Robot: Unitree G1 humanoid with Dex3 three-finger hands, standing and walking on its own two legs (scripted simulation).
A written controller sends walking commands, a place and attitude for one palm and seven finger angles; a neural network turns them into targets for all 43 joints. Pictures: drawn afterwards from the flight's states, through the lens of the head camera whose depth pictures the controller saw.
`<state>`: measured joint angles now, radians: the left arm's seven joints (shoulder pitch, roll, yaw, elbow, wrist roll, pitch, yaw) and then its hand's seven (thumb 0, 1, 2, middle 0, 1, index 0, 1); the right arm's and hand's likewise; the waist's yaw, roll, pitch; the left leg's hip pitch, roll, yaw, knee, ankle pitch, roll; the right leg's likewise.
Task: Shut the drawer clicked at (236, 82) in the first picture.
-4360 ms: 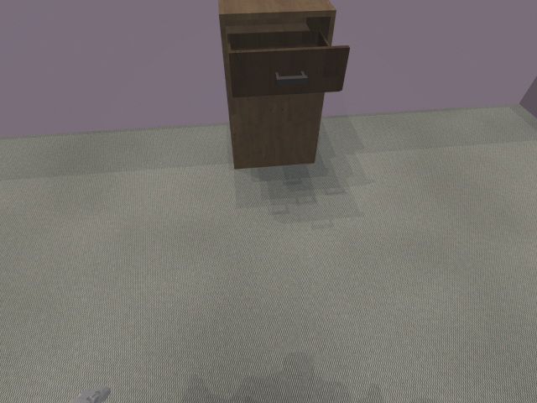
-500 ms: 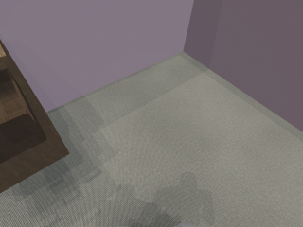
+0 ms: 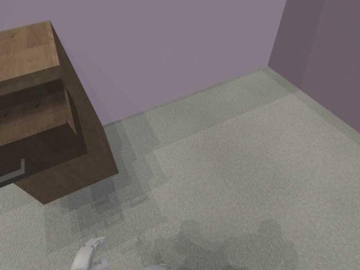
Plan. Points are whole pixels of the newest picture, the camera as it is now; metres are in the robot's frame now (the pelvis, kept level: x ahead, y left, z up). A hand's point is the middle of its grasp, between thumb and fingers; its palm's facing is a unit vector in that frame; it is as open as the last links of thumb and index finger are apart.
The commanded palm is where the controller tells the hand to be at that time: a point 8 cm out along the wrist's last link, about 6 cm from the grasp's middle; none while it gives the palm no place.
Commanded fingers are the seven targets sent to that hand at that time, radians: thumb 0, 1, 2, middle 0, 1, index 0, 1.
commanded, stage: turn to face it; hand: left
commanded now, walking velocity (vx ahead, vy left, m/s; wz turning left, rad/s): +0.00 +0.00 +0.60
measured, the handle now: (7, 174) +0.39 +0.52 -0.07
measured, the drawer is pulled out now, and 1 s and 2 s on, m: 0.29 0.29 0.29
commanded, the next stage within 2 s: take the last steps up to it in 0.70 s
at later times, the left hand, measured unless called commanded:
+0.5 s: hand out of the picture -0.14 +0.25 -0.19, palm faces +0.39 -0.89 -0.26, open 7.3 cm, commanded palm none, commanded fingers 0.00 0.90 0.90 -0.20 -0.30 -0.20 -0.30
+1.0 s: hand out of the picture -0.10 +0.26 -0.15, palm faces +0.42 -0.88 -0.21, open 7.3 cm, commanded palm none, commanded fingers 0.00 0.90 0.90 -0.20 -0.30 -0.20 -0.30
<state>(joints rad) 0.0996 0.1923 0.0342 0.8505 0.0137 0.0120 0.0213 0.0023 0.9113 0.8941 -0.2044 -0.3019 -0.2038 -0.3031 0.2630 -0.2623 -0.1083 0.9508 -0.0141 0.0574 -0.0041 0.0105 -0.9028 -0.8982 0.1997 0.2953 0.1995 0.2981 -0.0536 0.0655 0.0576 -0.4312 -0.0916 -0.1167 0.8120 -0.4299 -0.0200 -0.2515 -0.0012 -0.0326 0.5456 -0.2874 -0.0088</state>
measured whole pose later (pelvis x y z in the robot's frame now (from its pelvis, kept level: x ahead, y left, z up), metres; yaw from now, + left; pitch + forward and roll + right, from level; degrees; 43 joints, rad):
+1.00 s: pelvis -0.09 +0.06 +0.01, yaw +26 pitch -1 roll -1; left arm 0.21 0.20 0.05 0.98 0.03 0.05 0.00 0.00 0.91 0.89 -0.20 -0.30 -0.20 -0.30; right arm 0.36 -0.17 -0.05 1.03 -0.02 0.02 -0.02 0.01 -0.91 -0.90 0.20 0.30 0.20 0.30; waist -0.05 0.01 0.00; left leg -0.21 -0.09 -0.01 0.36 -0.13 0.11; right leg -0.32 -0.03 -0.02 0.80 -0.44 0.05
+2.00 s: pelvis +0.09 +0.22 +0.01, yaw +27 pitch -3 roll +2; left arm 0.13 0.20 0.06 0.98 0.03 -0.01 -0.02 0.00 0.92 0.89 -0.20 -0.30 -0.20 -0.30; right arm 0.34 -0.16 -0.05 1.08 -0.03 -0.06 -0.01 -0.01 -0.92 -0.90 0.20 0.30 0.20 0.30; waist -0.01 -0.03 0.05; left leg -0.01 0.01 0.19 0.35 -0.29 0.00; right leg -0.51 -0.11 -0.07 0.77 -0.20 0.01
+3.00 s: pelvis +0.18 +0.23 +0.00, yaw +26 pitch -1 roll +0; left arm 0.34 0.13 0.00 1.12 0.03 -0.01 0.03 0.00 0.91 0.89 -0.20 -0.30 -0.20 -0.30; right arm 0.30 -0.16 -0.02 1.08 -0.02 0.02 -0.01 0.01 -0.92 -0.90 0.20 0.30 0.20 0.30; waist 0.00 0.04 0.01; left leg -0.22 0.02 0.04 0.52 -0.27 0.00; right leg -0.28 0.01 -0.13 0.46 -0.17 -0.06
